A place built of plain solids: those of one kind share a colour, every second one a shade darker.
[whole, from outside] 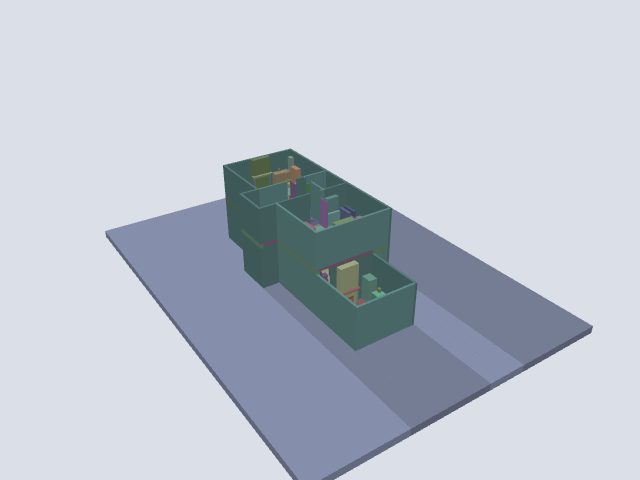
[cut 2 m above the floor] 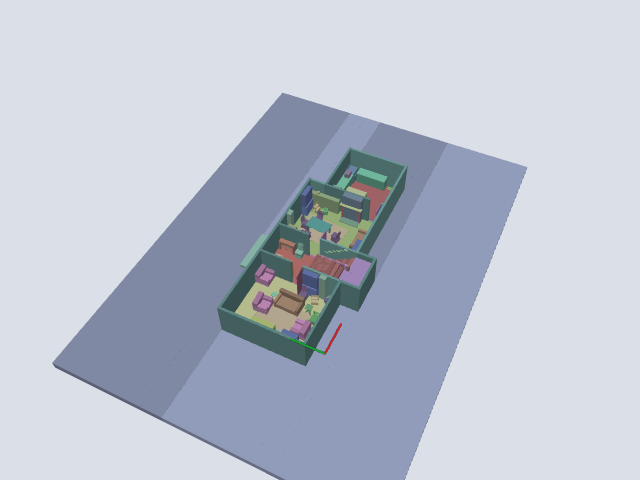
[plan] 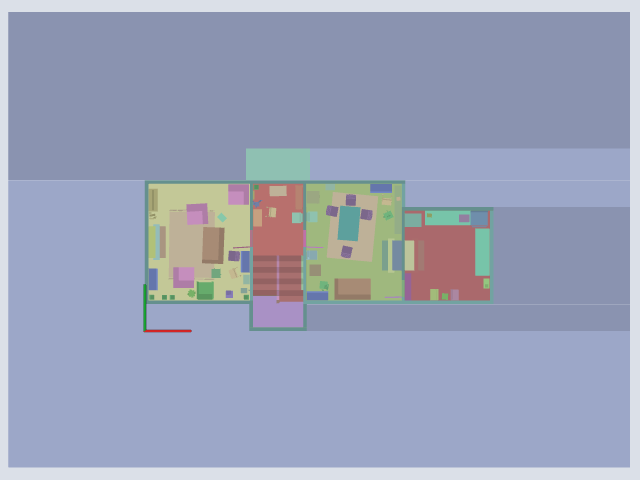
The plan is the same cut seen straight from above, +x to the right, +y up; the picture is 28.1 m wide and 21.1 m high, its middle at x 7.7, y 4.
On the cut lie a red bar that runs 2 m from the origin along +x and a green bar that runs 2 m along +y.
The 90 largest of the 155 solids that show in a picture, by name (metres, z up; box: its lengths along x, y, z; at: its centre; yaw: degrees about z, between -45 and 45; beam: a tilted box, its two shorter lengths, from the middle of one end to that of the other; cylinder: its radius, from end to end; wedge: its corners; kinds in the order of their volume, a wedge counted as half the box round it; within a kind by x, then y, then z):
{
 "under_1": {"box": [6.0, 5.45, 0.5], "at": [-3.0, 3.91, -0.49]},
 "under_2": {"box": [10.45, 1.39, 0.5], "at": [-0.78, 7.33, -0.49]},
 "under_3": {"box": [10.59, 1.18, 0.5], "at": [-0.7, 0.59, -0.49]},
 "under_4": {"box": [27.33, 6.0, 0.5], "at": [7.67, -3.0, -0.49]},
 "under_5": {"box": [27.33, 6.0, 0.5], "at": [7.67, 11.02, -0.49]},
 "under_6": {"box": [14.21, 1.18, 0.5], "at": [14.22, 0.59, -0.49]},
 "under_7": {"box": [14.07, 1.39, 0.5], "at": [14.29, 7.33, -0.49]},
 "under_8": {"box": [9.88, 1.18, 0.5], "at": [16.39, 6.04, -0.49]},
 "under_9": {"box": [6.0, 4.27, 0.5], "at": [18.33, 3.32, -0.49]},
 "wall_1": {"box": [0.16, 5.13, 5.79], "at": [0.08, 3.91, 2.55]},
 "wall_2": {"box": [4.75, 0.16, 5.79], "at": [2.38, 1.26, 2.55]},
 "wall_3": {"box": [0.16, 1.02, 5.79], "at": [4.67, 0.67, 2.55]},
 "wall_4": {"box": [0.13, 2.1, 2.44], "at": [4.68, 2.39, 4.22]},
 "wall_5": {"box": [0.13, 2.35, 3.04], "at": [4.68, 2.52, 1.17]},
 "wall_6": {"box": [0.13, 2.03, 3.04], "at": [4.68, 5.46, 1.17]},
 "wall_7": {"box": [0.13, 1.7, 2.44], "at": [4.68, 5.62, 4.22]},
 "wall_8": {"box": [11.45, 0.16, 5.79], "at": [5.72, 6.55, 2.55]},
 "wall_9": {"box": [2.53, 0.16, 5.79], "at": [5.86, 0.08, 2.55]},
 "wall_10": {"box": [1.45, 0.13, 2.44], "at": [6.37, 4.71, 4.22]},
 "wall_11": {"box": [0.13, 2.34, 2.44], "at": [7.03, 2.51, 4.22]},
 "wall_12": {"box": [0.13, 2.35, 3.04], "at": [7.03, 2.52, 1.17]},
 "wall_13": {"box": [0.13, 2.03, 3.04], "at": [7.03, 5.46, 1.17]},
 "wall_14": {"box": [0.13, 1.7, 2.44], "at": [7.03, 5.62, 4.22]},
 "wall_15": {"box": [0.16, 1.02, 5.79], "at": [7.04, 0.67, 2.55]},
 "wall_16": {"box": [4.49, 0.16, 2.44], "at": [9.21, 1.26, 4.22]},
 "wall_17": {"box": [8.37, 0.16, 3.04], "at": [11.14, 1.26, 1.17]},
 "wall_18": {"box": [0.13, 3.05, 3.04], "at": [11.36, 3.77, 1.17]},
 "wall_19": {"box": [0.16, 5.13, 2.44], "at": [11.37, 3.91, 4.22]},
 "wall_20": {"box": [0.16, 1.02, 3.04], "at": [11.37, 5.96, 1.17]},
 "wall_21": {"box": [4.04, 0.16, 3.04], "at": [13.31, 5.37, 1.17]},
 "wall_22": {"box": [0.16, 3.95, 3.04], "at": [15.25, 3.32, 1.17]},
 "under_foot_1": {"box": [15.33, 4.27, 0.5], "at": [7.67, 3.32, -0.63]},
 "stair_1": {"box": [1.05, 1.78, 2.06], "at": [5.28, 2.43, 0.73]},
 "stair_2": {"box": [1.05, 1.52, 2.24], "at": [5.28, 2.56, 0.82]},
 "stair_3": {"box": [1.05, 1.27, 2.41], "at": [5.28, 2.69, 0.91]},
 "stair_4": {"box": [1.05, 1.02, 2.59], "at": [5.28, 2.81, 0.99]},
 "stair_5": {"box": [1.05, 0.76, 2.77], "at": [5.28, 2.94, 1.08]},
 "stair_6": {"box": [1.05, 0.51, 2.94], "at": [5.28, 3.07, 1.17]},
 "stair_7": {"box": [1.05, 0.25, 3.12], "at": [5.28, 3.19, 1.26]},
 "stair_8": {"box": [1.05, 0.25, 1.71], "at": [6.43, 1.42, 0.55]},
 "stair_9": {"box": [1.05, 0.51, 1.53], "at": [6.43, 1.54, 0.47]},
 "stair_10": {"box": [1.05, 0.76, 1.36], "at": [6.43, 1.67, 0.38]},
 "stair_11": {"box": [1.05, 1.02, 1.18], "at": [6.43, 1.8, 0.29]},
 "stair_12": {"box": [1.05, 1.27, 1.0], "at": [6.43, 1.93, 0.2]},
 "stair_13": {"box": [1.05, 1.52, 0.83], "at": [6.43, 2.05, 0.11]},
 "stair_14": {"box": [1.05, 1.78, 0.65], "at": [6.43, 2.18, 0.03]},
 "stair_15": {"box": [1.05, 2.03, 0.48], "at": [6.43, 2.31, -0.06]},
 "floor_living_1": {"box": [4.46, 5.13, 0.8], "at": [2.39, 3.91, -0.4]},
 "floor_dining_1": {"box": [4.2, 5.13, 0.8], "at": [9.19, 3.91, -0.4]},
 "floor_kitchen_1": {"box": [3.75, 3.95, 0.5], "at": [13.29, 3.32, -0.55]},
 "floor_hall_1": {"box": [2.21, 3.15, 0.8], "at": [5.86, 4.9, -0.4]},
 "stair_landing_1": {"box": [1.05, 1.39, 1.88], "at": [5.27, 0.85, 0.64]},
 "stair_landing_2": {"box": [1.16, 1.13, 1.88], "at": [6.38, 0.72, 0.64]},
 "floor_front_porch_1": {"box": [2.81, 1.39, 0.8], "at": [5.86, 7.33, -0.4]},
 "china_cabinet_1": {"box": [0.33, 0.95, 1.07], "at": [0.34, 2.27, 1.36]},
 "china_cabinet_2": {"box": [0.4, 0.95, 0.83], "at": [0.37, 2.27, 0.41]},
 "china_cabinet_3": {"box": [0.4, 0.95, 0.83], "at": [4.41, 3.04, 0.41]},
 "china_cabinet_4": {"box": [0.33, 0.95, 1.07], "at": [4.45, 3.04, 1.36]},
 "china_cabinet_5": {"box": [0.95, 0.33, 1.07], "at": [7.59, 1.52, 1.36]},
 "china_cabinet_6": {"box": [0.95, 0.4, 0.83], "at": [7.59, 1.55, 0.41]},
 "china_cabinet_7": {"box": [0.95, 0.4, 0.83], "at": [10.39, 6.26, 0.41]},
 "china_cabinet_8": {"box": [0.95, 0.33, 1.07], "at": [10.39, 6.3, 1.36]},
 "fixture_breast_bedroom_1": {"box": [0.34, 1.39, 2.49], "at": [0.33, 3.91, 4.19]},
 "fixture_breast_bedroom_2": {"box": [0.36, 1.33, 2.49], "at": [11.11, 3.32, 4.19]},
 "fixture_breast_kitchen_1": {"box": [0.42, 1.33, 3.04], "at": [11.63, 3.32, 1.17]},
 "fixture_breast_dining_1": {"box": [0.42, 1.33, 2.74], "at": [11.08, 3.32, 1.32]},
 "fixture_breast_living_1": {"box": [0.31, 1.39, 2.74], "at": [0.31, 3.91, 1.32]},
 "sofa_1": {"box": [0.93, 1.6, 0.34], "at": [3.0, 3.76, 0.28], "yaw": -2.0},
 "sofa_2": {"box": [1.6, 0.93, 0.34], "at": [9.14, 1.85, 0.28]},
 "counter_run_1": {"box": [0.61, 2.08, 0.78], "at": [14.86, 3.47, 0.19]},
 "rug_1": {"box": [2.0, 2.9, 0.08], "at": [2.07, 3.79, -0.03], "yaw": -0.6},
 "rug_2": {"box": [2.0, 2.9, 0.08], "at": [9.12, 4.58, -0.03], "yaw": -5.5},
 "armchair_club_1": {"box": [0.92, 0.9, 0.35], "at": [1.71, 2.35, 0.24]},
 "armchair_club_2": {"box": [0.92, 0.9, 0.35], "at": [2.31, 5.13, 0.24], "yaw": 3.0},
 "armchair_club_3": {"box": [0.92, 0.9, 0.35], "at": [4.12, 6.0, 0.24]},
 "flat_shelf_1": {"box": [0.76, 0.39, 1.46], "at": [1.22, 6.27, 3.73]},
 "flat_shelf_2": {"box": [0.39, 0.76, 1.46], "at": [4.96, 4.97, 0.73]},
 "bookcase_1": {"box": [0.31, 2.14, 1.15], "at": [11.12, 5.33, 0.57]},
 "fridge_flat_1": {"box": [0.73, 0.6, 1.66], "at": [11.8, 4.87, 0.53]},
 "billy_1": {"box": [0.42, 0.28, 2.02], "at": [0.5, 6.32, 4.0]},
 "billy_2": {"box": [0.28, 0.42, 2.02], "at": [4.47, 2.26, 1.01]},
 "billy_3": {"box": [0.42, 0.28, 2.02], "at": [8.15, 6.32, 1.01]},
 "tall_cupboard_1": {"box": [0.3, 0.92, 0.99], "at": [7.26, 5.17, 4.38]},
 "tall_cupboard_2": {"box": [0.47, 0.96, 0.89], "at": [7.33, 5.17, 3.44]},
 "chest_drawers_1": {"box": [0.5, 1.24, 1.03], "at": [0.42, 5.53, 3.51]},
 "range_cooker_1": {"box": [0.76, 0.65, 0.94], "at": [14.7, 4.96, 0.17]},
 "wall_band_1": {"box": [4.75, 0.16, 0.31], "at": [2.38, 1.26, 2.84]},
 "wall_band_2": {"box": [4.49, 0.16, 0.31], "at": [9.21, 1.26, 2.84]},
 "upper_floor_landing_1": {"box": [2.21, 1.02, 0.16], "at": [5.86, 4.13, 2.91]},
 "tv_board_1": {"box": [0.4, 1.0, 0.48], "at": [0.37, 5.75, 0.24]}
}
